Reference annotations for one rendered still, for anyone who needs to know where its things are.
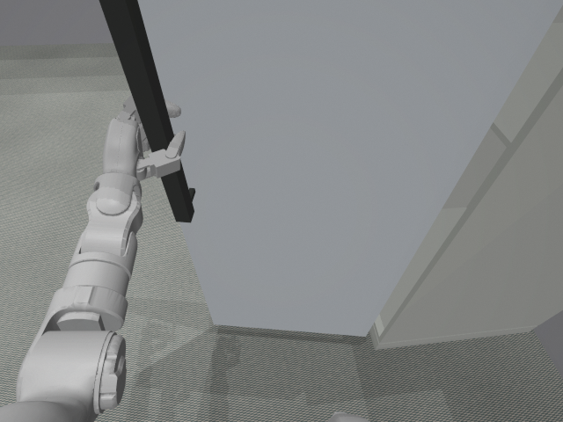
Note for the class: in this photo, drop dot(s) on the fridge door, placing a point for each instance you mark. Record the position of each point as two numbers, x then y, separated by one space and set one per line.
323 138

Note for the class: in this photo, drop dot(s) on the handle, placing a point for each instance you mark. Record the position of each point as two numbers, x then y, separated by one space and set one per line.
125 23

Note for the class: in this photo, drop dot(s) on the robot left hand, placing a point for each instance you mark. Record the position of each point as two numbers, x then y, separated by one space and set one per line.
126 141

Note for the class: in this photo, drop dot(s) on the left robot upper arm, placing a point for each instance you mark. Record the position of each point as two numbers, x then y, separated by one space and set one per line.
71 376

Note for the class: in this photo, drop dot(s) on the robot left forearm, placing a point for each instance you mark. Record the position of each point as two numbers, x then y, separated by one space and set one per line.
92 297

